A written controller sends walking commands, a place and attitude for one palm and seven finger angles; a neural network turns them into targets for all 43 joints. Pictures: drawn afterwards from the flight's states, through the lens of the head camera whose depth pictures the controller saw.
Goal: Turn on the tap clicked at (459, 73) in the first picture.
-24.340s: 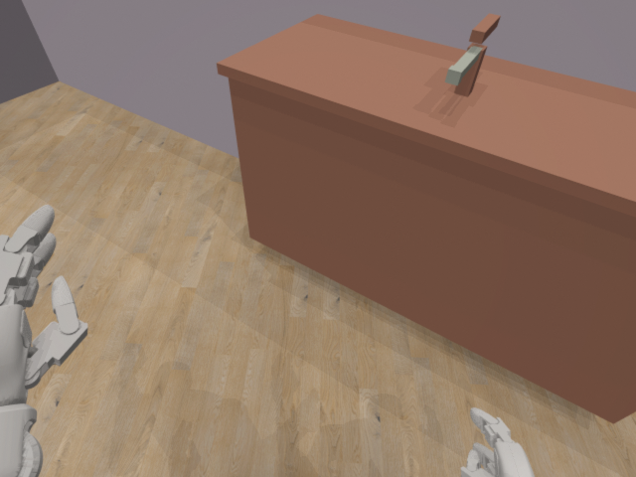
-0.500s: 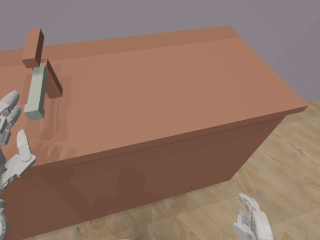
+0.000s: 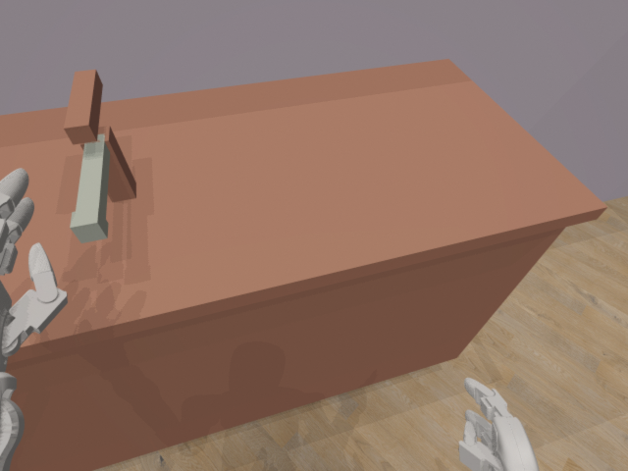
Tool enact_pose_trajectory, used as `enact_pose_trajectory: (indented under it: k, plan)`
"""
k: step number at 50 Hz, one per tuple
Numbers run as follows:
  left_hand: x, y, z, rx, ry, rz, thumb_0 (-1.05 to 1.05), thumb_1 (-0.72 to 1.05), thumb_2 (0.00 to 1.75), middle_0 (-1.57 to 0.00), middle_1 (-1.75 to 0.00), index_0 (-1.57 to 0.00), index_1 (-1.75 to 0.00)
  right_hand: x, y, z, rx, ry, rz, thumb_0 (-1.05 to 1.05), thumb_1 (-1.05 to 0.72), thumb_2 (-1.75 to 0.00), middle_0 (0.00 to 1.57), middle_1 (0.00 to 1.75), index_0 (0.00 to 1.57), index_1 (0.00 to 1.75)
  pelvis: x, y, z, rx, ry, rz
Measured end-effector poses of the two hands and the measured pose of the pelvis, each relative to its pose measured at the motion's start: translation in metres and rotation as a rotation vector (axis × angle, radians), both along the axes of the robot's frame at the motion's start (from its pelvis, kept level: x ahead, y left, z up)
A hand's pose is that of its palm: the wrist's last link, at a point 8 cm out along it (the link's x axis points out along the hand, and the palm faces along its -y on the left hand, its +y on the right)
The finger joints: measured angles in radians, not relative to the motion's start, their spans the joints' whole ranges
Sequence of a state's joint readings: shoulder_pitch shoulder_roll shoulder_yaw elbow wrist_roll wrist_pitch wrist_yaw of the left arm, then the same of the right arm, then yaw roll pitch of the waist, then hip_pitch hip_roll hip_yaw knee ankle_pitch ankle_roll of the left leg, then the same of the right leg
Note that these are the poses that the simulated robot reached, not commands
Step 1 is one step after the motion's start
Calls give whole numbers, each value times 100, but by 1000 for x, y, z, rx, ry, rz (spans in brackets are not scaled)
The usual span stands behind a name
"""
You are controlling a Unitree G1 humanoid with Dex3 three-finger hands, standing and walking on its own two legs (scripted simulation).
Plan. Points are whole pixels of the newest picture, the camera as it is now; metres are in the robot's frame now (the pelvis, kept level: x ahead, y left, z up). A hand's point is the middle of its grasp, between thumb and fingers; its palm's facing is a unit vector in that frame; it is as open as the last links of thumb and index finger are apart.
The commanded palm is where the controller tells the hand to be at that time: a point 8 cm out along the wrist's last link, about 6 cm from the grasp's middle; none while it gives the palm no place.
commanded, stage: come to a stop and stand still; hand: left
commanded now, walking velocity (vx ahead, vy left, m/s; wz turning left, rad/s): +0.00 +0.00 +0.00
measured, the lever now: (90, 225) +0.33 +0.29 +0.14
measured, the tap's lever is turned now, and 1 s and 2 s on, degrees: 0 0 0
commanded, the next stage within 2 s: look again from close up in 0.52 s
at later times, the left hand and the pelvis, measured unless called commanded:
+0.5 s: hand (16, 312) +0.21 +0.29 +0.16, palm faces +0.43 -0.84 -0.32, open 7.4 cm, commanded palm +0.15 +0.32 +0.18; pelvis +0.00 +0.04 +0.00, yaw +1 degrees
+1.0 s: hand (33, 310) +0.21 +0.28 +0.16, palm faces +0.43 -0.83 -0.35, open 7.4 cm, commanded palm +0.16 +0.31 +0.18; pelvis +0.01 +0.02 +0.00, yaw +2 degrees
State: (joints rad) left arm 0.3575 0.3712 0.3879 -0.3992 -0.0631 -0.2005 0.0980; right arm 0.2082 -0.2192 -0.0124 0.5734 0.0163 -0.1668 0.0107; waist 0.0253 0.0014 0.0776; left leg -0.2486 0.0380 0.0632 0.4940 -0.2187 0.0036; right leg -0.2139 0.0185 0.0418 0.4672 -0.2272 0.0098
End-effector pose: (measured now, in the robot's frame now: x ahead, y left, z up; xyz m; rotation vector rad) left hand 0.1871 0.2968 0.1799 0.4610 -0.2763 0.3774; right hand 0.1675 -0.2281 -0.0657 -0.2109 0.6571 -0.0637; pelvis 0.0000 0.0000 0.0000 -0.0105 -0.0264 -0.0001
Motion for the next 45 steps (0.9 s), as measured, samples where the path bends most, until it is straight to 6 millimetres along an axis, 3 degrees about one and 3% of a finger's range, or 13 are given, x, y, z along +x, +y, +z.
enact_pose_trajectory:
  k: [4,12,20,27,45]
  plan:
    - [-10,-7,-16,-42,45,-74,1,89,90,-21,-30,-21,-31,1,18,7,-7,-25,-5,2,-90,-90,21,30,20,30,-1,11,0,-3,-6,1]
    - [-24,35,-5,-37,-60,34,1,88,90,-21,-31,-22,-31,3,48,12,-32,-18,52,2,-90,-90,21,30,20,30,-6,26,1,-12,-17,18]
    - [-21,37,-9,-69,-67,31,1,89,90,-20,-30,-21,-31,7,65,11,-16,-13,78,2,-90,-90,21,30,20,30,-5,36,1,-18,-17,23]
    - [-16,36,-9,-43,-30,8,1,89,90,-21,-30,-21,-31,6,63,10,-15,6,54,2,-90,-90,21,30,20,30,-2,37,2,-20,-17,23]
    - [-15,25,-9,-36,10,23,1,89,90,-21,-30,-21,-31,6,36,4,-31,43,7,2,-90,-90,21,30,20,30,4,27,3,-19,-15,27]
